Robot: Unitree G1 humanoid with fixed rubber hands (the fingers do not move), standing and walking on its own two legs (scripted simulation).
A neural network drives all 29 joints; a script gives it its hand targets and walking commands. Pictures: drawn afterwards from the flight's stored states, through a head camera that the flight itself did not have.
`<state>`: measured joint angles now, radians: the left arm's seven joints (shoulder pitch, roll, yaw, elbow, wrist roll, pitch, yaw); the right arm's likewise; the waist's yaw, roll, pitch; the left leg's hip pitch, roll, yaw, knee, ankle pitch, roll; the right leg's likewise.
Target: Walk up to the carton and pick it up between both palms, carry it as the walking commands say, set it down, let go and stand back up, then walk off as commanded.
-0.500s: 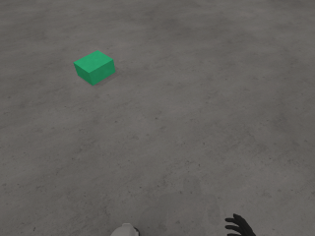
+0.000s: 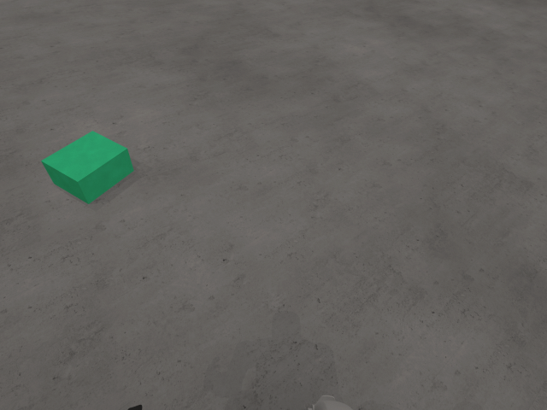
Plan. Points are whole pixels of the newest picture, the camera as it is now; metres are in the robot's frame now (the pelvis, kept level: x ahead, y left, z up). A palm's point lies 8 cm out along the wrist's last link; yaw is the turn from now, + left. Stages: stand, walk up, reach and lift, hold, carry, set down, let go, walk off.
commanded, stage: walk up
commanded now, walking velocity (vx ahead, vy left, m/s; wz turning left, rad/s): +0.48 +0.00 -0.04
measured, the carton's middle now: (90, 166) +1.35 +0.79 -0.71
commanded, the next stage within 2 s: none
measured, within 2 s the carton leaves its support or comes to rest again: neither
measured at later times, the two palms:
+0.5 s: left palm out of the picture +0.17 +0.20 -0.14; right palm (388, 273) +0.42 -0.27 -0.12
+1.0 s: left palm (130, 242) +0.51 +0.29 -0.16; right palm (345, 295) +0.36 -0.16 -0.10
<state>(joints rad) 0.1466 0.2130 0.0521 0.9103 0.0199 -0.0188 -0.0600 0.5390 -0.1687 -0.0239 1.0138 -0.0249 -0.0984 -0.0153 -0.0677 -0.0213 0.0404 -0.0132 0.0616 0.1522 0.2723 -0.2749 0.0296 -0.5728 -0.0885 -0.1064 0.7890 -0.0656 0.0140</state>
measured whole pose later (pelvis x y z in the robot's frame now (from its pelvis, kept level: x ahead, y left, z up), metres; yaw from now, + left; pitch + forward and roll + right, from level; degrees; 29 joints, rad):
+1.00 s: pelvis +0.48 +0.06 +0.00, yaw -2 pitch -1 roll -5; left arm 0.24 0.20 0.07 1.08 0.02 0.00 -0.04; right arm 0.52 -0.15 -0.03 1.11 -0.03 -0.09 0.00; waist -0.04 -0.02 0.05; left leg -0.12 0.04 0.19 0.32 -0.19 0.10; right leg -0.61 -0.09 -0.05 1.11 -0.07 0.01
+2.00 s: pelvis +0.90 +0.02 -0.02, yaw +4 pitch -1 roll -2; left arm 0.12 0.26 0.10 1.02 0.01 0.00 0.04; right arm 0.18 -0.22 -0.05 0.98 -0.02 -0.02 -0.02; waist -0.02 0.01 0.22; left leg -0.38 -0.02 0.05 0.48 -0.08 0.09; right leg -0.46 -0.07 -0.05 1.24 -0.44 0.03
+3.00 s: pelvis +0.90 +0.08 -0.01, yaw +35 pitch +4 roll -2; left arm 0.31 0.32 0.10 0.99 0.04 0.00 -0.02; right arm 0.13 -0.28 -0.03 0.92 -0.03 -0.01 0.06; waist 0.03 -0.02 0.10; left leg -0.20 -0.01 0.04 0.49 -0.37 0.06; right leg -0.33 -0.17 -0.13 0.93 -0.50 0.08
